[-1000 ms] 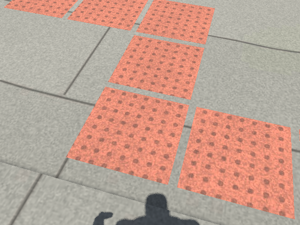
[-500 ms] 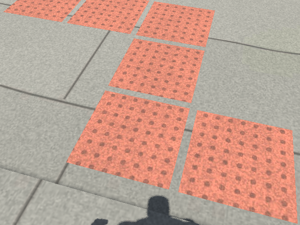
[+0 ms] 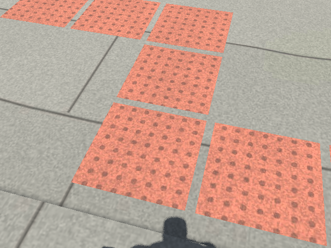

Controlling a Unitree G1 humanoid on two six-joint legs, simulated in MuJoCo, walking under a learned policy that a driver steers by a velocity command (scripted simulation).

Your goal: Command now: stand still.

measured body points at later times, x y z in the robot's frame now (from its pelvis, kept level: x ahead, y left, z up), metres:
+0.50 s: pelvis +0.08 -0.02 +0.00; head +0.08 -0.02 +0.45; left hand +0.12 +0.26 -0.13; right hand +0.14 -0.29 -0.13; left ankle -0.04 +0.12 -0.65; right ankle +0.02 -0.11 -0.74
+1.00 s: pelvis +0.33 +0.04 +0.00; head +0.34 +0.04 +0.45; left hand +0.40 +0.29 -0.14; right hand +0.36 -0.21 -0.14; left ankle +0.36 +0.12 -0.74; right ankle +0.30 -0.11 -0.65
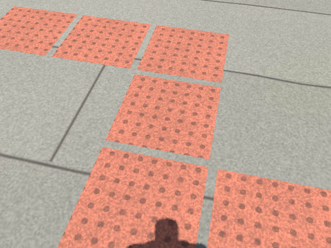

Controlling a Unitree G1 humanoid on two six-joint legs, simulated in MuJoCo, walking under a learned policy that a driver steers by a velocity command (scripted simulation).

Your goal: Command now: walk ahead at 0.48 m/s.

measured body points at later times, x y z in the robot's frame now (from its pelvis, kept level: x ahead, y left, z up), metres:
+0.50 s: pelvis +0.31 -0.09 -0.17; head +0.34 -0.11 +0.28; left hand +0.49 +0.13 -0.27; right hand +0.15 -0.29 -0.30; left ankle +0.08 +0.08 -0.65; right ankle +0.38 -0.20 -0.91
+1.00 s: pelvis +0.60 -0.04 -0.18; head +0.62 -0.02 +0.27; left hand +0.60 +0.23 -0.33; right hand +0.76 -0.29 -0.28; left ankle +0.67 +0.04 -0.91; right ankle +0.46 -0.19 -0.81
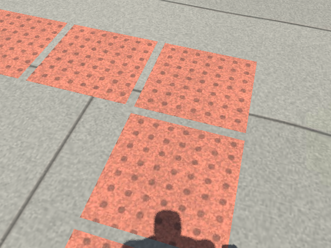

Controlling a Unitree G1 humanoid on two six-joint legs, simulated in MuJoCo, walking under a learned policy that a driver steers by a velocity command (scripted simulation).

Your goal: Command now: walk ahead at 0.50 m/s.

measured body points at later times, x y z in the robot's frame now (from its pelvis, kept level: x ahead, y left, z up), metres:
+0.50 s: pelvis +0.27 -0.05 -0.01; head +0.31 -0.06 +0.44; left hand +0.49 +0.18 -0.11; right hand +0.23 -0.31 -0.15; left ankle +0.09 +0.08 -0.69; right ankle +0.38 -0.14 -0.73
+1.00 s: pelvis +0.56 -0.06 +0.00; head +0.59 -0.06 +0.45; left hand +0.62 +0.21 -0.14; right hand +0.73 -0.35 -0.07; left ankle +0.69 +0.02 -0.73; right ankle +0.39 -0.14 -0.70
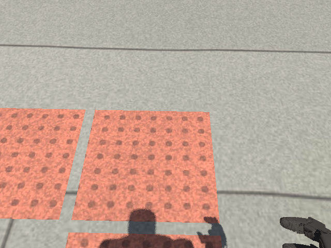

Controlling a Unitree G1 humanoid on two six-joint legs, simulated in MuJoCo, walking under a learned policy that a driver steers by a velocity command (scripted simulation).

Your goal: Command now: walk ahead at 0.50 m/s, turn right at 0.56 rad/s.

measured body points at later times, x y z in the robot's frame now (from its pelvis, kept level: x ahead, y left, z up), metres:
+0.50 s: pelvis +0.18 -0.03 +0.00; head +0.23 -0.06 +0.45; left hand +0.44 +0.16 -0.09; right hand +0.20 -0.33 -0.14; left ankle +0.11 +0.12 -0.67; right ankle +0.25 -0.14 -0.73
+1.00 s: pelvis +0.24 -0.02 +0.01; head +0.24 -0.02 +0.46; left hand +0.40 +0.21 -0.12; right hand +0.25 -0.28 -0.13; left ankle +0.25 +0.11 -0.73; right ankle +0.25 -0.14 -0.73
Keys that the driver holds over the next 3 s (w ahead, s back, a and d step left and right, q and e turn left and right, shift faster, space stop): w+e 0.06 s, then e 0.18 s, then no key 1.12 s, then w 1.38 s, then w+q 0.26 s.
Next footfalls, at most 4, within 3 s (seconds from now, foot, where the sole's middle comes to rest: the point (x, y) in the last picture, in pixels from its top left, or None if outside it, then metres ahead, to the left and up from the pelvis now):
0.42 right None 0.29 -0.15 -0.76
0.74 left None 0.29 0.10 -0.76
2.08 left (191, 189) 0.72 -0.02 -0.76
2.64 right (256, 147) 0.98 -0.33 -0.76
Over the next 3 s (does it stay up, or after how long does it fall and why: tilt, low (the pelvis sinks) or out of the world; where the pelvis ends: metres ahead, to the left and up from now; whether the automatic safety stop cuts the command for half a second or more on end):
stays up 1.01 -0.25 0.02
